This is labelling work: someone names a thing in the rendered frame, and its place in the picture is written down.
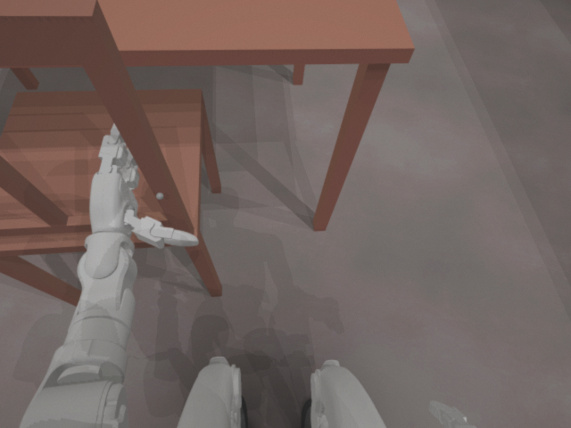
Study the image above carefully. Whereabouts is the right robot thigh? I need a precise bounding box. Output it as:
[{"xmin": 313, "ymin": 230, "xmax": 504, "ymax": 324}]
[{"xmin": 310, "ymin": 366, "xmax": 386, "ymax": 428}]

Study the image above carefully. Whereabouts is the robot right hand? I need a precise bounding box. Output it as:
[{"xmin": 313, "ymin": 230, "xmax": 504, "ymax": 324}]
[{"xmin": 428, "ymin": 400, "xmax": 476, "ymax": 428}]

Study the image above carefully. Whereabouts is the left robot forearm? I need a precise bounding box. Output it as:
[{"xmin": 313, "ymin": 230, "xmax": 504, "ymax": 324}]
[{"xmin": 19, "ymin": 231, "xmax": 137, "ymax": 428}]

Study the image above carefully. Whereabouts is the right robot shin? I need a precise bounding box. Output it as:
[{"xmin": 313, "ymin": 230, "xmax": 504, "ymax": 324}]
[{"xmin": 310, "ymin": 360, "xmax": 340, "ymax": 428}]

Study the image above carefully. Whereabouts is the robot left hand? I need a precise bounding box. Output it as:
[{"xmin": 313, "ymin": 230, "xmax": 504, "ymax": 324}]
[{"xmin": 89, "ymin": 124, "xmax": 199, "ymax": 249}]

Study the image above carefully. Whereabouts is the table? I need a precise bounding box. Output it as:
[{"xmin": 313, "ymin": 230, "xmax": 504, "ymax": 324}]
[{"xmin": 0, "ymin": 0, "xmax": 415, "ymax": 232}]

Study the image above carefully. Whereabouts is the chair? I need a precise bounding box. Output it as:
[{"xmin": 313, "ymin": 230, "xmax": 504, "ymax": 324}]
[{"xmin": 0, "ymin": 0, "xmax": 222, "ymax": 307}]

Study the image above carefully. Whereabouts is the robot left upper arm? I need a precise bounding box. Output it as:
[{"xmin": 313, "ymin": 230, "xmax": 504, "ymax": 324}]
[{"xmin": 24, "ymin": 380, "xmax": 129, "ymax": 428}]

